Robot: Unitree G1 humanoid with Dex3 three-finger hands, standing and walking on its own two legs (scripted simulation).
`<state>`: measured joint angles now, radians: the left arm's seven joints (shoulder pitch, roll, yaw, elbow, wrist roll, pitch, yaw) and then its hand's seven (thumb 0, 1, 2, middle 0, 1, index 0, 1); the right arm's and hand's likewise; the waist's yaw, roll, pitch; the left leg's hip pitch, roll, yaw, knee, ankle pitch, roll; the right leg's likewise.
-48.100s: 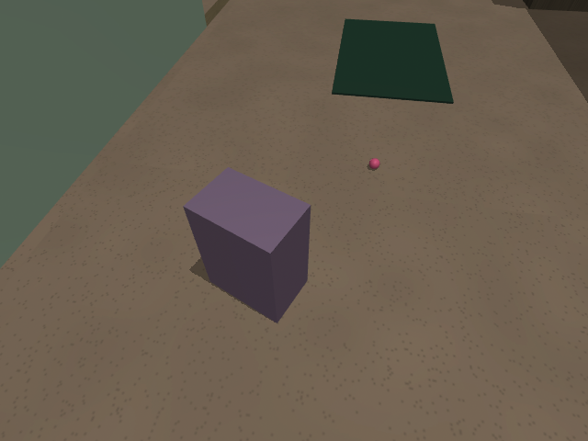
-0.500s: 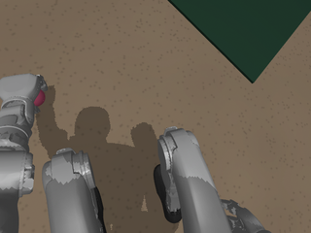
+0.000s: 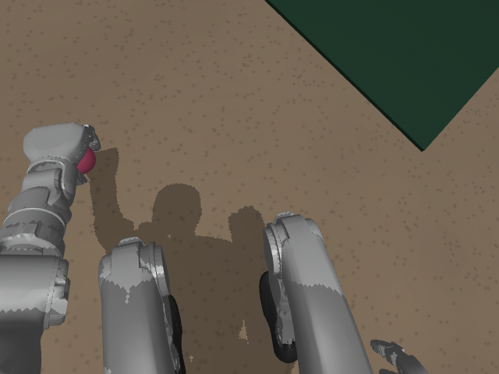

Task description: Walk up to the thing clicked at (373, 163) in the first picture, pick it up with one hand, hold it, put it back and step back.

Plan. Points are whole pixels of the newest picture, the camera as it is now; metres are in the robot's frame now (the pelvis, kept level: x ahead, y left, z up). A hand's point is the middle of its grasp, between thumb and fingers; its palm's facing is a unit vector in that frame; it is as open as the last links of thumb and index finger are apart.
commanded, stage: lift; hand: left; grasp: from above
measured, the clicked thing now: (78, 159) +0.48 +0.25 -0.16
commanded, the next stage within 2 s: hold in 1.42 s
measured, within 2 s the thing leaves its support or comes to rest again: neither
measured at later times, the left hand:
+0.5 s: hand out of the picture +0.39 +0.27 +0.03, palm faces -0.41 -0.09 -0.91, open 7.8 cm
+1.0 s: hand out of the picture +0.35 +0.26 +0.22, palm faces -0.43 -0.11 -0.90, open 7.8 cm
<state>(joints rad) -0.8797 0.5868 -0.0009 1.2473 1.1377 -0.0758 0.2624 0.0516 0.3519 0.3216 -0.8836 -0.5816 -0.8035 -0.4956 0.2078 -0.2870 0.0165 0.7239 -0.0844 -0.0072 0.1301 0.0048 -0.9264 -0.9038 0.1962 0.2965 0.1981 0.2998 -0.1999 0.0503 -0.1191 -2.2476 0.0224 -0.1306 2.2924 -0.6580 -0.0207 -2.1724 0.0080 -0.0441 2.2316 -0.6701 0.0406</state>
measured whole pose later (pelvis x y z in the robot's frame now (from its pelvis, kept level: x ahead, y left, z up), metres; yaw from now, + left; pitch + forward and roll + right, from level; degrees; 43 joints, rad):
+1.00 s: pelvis +0.04 +0.01 +0.30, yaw +5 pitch +18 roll -2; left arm -0.34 0.41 -0.19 0.78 0.98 0.04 0.14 0.03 0.32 0.41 -0.86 -0.62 -0.78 -0.54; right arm 0.22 -0.23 -0.03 0.72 0.04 0.02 -0.06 0.01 -0.92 -0.90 0.20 0.30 0.20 0.30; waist -0.07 0.05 -0.16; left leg -1.07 0.05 -0.03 1.26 -0.50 -0.01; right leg -1.03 -0.01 -0.01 1.22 -0.50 0.03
